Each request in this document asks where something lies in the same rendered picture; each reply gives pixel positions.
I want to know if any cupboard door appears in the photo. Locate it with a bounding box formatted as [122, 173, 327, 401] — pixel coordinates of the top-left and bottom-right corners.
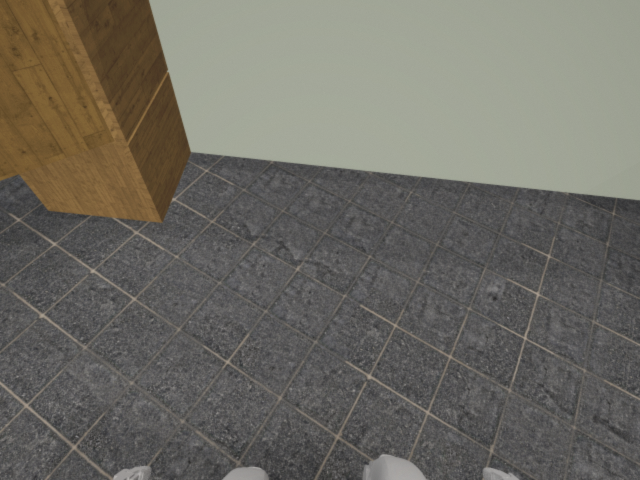
[0, 0, 114, 181]

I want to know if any right robot thigh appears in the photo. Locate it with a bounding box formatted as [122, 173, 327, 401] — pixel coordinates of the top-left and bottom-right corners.
[363, 456, 427, 480]

